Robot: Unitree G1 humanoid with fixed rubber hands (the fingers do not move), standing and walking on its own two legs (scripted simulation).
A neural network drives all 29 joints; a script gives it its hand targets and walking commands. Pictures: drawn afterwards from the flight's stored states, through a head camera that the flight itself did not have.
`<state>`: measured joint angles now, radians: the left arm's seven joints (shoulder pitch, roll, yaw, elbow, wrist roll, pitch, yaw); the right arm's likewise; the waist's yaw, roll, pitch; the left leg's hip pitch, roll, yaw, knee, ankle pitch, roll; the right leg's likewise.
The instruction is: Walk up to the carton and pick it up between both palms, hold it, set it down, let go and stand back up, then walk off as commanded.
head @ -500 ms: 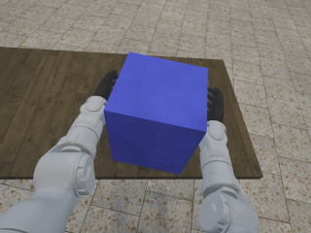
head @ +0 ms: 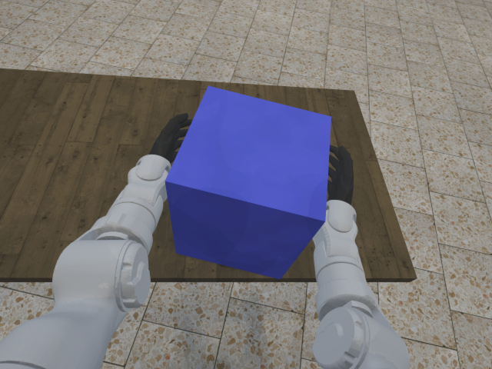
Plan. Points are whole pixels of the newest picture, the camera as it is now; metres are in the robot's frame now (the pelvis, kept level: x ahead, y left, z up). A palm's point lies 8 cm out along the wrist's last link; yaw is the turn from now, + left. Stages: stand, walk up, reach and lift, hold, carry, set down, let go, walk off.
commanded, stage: set down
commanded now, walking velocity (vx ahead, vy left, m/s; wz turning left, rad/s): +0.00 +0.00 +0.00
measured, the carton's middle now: (247, 190) +0.41 -0.02 +0.01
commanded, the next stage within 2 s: none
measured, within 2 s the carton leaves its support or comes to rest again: neither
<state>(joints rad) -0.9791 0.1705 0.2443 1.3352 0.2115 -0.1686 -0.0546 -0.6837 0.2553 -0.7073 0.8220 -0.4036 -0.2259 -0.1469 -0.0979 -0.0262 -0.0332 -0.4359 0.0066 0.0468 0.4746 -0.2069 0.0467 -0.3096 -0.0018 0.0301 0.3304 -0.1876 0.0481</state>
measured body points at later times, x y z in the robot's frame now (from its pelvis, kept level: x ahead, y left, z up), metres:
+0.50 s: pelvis +0.00 +0.00 +0.00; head +0.07 +0.04 +0.44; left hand +0.46 +0.13 +0.05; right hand +0.38 -0.17 +0.05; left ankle +0.01 +0.08 -0.74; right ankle -0.02 -0.16 -0.74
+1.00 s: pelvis +0.00 +0.00 +0.00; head +0.08 +0.04 +0.44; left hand +0.46 +0.13 +0.04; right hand +0.38 -0.17 +0.03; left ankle +0.01 +0.08 -0.74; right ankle -0.02 -0.16 -0.74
